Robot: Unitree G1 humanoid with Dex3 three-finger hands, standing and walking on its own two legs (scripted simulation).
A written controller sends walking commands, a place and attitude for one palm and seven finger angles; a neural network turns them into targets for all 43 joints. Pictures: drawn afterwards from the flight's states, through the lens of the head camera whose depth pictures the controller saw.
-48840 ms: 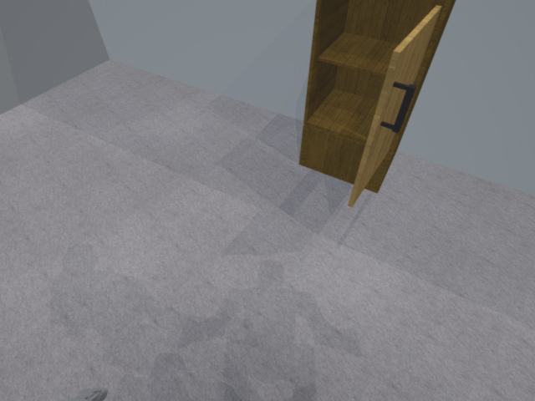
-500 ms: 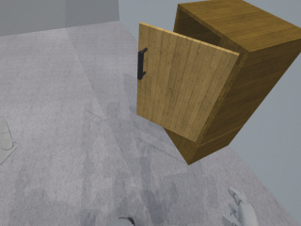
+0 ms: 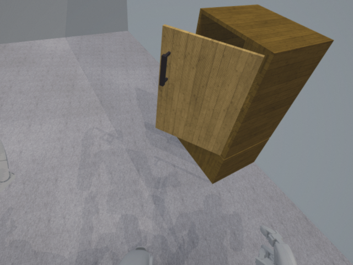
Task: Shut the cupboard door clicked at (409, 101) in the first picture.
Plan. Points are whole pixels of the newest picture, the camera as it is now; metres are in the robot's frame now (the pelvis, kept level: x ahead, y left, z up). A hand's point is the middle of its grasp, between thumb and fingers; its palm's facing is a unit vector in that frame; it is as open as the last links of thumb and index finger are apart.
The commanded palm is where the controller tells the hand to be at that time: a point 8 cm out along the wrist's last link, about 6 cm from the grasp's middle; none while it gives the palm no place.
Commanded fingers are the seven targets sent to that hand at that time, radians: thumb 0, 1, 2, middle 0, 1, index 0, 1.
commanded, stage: stop stepping back and stand still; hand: left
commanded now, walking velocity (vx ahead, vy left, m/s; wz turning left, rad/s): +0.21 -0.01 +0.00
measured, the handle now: (165, 69) +0.90 +0.12 -0.03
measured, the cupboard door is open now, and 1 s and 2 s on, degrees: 34 34 34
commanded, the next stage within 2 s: let the arm hang, fingers relaxed in 1.44 s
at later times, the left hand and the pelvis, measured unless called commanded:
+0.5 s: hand out of the picture +0.11 +0.31 +0.21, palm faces +0.38 -0.83 -0.40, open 7.4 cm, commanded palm +0.06 +0.34 +0.19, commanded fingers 0.00 0.90 0.90 -0.20 -0.30 -0.20 -0.30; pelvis -0.13 +0.06 +0.01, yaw -10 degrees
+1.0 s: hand out of the picture +0.11 +0.32 +0.19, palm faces +0.40 -0.80 -0.46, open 7.4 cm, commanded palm +0.06 +0.35 +0.19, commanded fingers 0.00 0.90 0.90 -0.20 -0.30 -0.20 -0.30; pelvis -0.11 +0.07 +0.01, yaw -7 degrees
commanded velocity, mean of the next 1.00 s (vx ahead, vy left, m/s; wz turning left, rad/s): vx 0.16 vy -0.10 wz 0.00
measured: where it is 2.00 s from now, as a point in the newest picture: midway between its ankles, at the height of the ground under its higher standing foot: outside the picture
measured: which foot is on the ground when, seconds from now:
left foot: up 0.00-0.04, down 0.06-0.34, up 0.36-0.60, down 0.62-0.84, up 0.86-1.00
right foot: down 0.00-0.06, up 0.08-0.36, down 0.38-1.00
